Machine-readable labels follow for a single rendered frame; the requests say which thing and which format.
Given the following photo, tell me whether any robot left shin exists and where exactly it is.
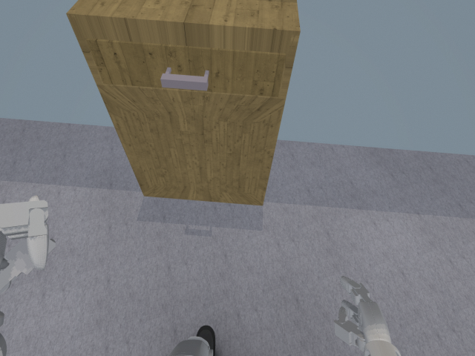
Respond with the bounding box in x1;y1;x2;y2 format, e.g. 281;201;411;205
188;337;209;346

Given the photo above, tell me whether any robot right hand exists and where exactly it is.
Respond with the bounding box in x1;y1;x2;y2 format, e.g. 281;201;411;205
334;276;392;351

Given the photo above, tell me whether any robot left foot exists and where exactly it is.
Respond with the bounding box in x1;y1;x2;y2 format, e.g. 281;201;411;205
197;326;215;356

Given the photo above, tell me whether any robot left hand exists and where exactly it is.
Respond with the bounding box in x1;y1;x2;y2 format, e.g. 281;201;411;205
0;195;56;294

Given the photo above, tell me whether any drawer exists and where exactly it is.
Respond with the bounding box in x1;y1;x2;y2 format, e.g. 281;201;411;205
86;39;286;97

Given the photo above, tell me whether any cabinet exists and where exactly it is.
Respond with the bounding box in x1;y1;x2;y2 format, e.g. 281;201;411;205
66;0;301;205

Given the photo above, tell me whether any robot right forearm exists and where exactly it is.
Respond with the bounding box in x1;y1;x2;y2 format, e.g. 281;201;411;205
364;340;401;356

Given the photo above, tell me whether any handle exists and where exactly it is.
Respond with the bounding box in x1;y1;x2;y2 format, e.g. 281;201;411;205
160;67;209;91

